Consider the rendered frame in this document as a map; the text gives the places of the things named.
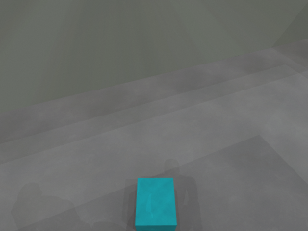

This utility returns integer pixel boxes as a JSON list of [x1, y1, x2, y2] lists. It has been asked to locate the carton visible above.
[[135, 178, 177, 231]]

